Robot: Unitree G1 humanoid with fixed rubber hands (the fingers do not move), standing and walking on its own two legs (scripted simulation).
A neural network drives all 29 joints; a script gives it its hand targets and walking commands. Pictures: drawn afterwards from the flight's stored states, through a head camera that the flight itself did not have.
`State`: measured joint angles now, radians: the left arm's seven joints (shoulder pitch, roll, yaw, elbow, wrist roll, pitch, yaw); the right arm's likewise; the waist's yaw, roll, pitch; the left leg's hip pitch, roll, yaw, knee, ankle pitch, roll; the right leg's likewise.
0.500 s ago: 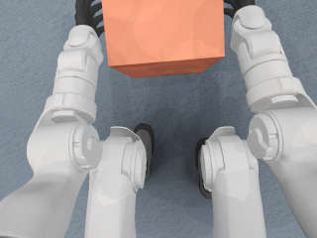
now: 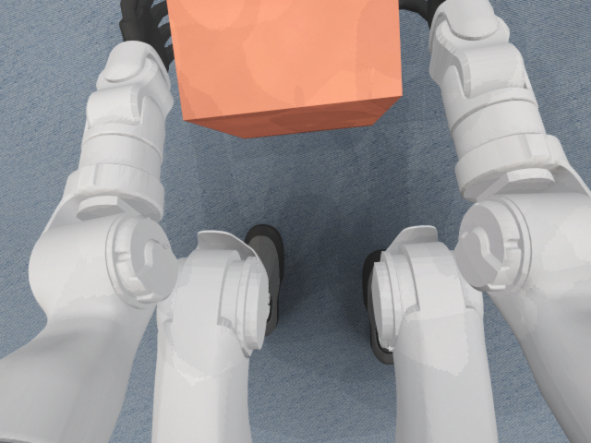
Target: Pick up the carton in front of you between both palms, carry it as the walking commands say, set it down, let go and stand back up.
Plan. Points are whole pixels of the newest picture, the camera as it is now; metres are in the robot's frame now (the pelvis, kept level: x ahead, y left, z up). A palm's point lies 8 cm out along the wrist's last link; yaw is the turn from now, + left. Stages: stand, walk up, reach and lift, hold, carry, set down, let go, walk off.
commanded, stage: set down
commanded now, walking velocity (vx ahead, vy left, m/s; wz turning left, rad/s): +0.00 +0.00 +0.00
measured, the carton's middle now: (293, 41) +0.54 +0.04 -0.24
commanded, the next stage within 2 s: let go in 1.48 s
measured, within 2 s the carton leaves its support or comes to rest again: neither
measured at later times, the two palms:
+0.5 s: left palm (136, 57) +0.52 +0.21 -0.17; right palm out of the picture +0.56 -0.17 -0.16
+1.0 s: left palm out of the picture +0.52 +0.20 +0.00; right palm out of the picture +0.57 -0.17 +0.01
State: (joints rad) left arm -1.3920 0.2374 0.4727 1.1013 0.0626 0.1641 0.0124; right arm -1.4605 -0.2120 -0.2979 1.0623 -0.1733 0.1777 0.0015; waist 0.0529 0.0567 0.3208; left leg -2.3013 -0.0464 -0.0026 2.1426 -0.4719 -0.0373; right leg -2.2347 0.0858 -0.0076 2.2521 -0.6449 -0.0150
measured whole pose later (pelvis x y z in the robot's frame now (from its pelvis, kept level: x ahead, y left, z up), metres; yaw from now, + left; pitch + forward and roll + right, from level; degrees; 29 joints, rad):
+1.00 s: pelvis +0.02 +0.01 +0.11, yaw -1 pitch +46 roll +0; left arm -1.14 0.19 0.30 0.86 -0.09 0.12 0.12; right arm -1.27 -0.36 -0.16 1.00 0.05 0.13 -0.05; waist 0.08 0.01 -0.01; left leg -2.12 -0.04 -0.02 1.77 -0.46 -0.02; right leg -2.05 0.08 0.01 1.85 -0.60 0.00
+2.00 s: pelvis +0.10 +0.02 +0.37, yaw -1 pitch +27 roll -1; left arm -0.27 0.19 0.15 0.56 0.02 0.04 -0.06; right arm -0.35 -0.19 -0.18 0.61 -0.06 0.05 0.00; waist 0.06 0.03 -0.04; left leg -0.97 -0.04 -0.04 0.73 -0.24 0.02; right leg -0.90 0.04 0.06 0.75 -0.33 0.01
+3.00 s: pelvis +0.13 +0.00 +0.40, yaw +1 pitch -2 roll +0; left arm 0.20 0.30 0.06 0.55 0.04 0.08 0.01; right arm 0.20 -0.28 -0.04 0.63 -0.04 0.04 -0.01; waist 0.01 -0.01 0.03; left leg -0.22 -0.03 -0.06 0.53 -0.27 0.00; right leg -0.13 0.04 0.04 0.51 -0.35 -0.02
